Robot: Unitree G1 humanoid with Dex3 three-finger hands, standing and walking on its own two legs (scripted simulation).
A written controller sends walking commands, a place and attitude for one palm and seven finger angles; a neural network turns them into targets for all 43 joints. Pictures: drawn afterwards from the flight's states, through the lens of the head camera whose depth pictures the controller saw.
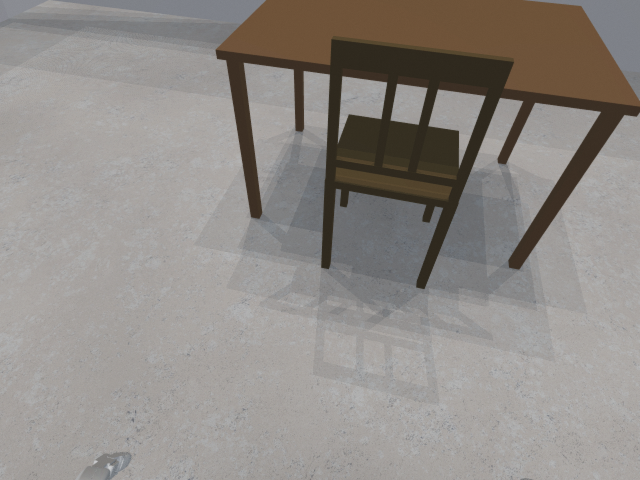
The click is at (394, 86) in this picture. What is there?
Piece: chair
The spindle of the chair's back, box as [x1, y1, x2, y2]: [374, 75, 397, 166]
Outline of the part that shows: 396,75 388,75 374,165 381,166 397,80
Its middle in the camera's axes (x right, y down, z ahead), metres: +0.17 -0.31 +1.03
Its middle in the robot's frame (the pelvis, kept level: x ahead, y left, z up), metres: +0.98 -0.13 -0.09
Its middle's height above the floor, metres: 0.68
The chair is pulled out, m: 0.00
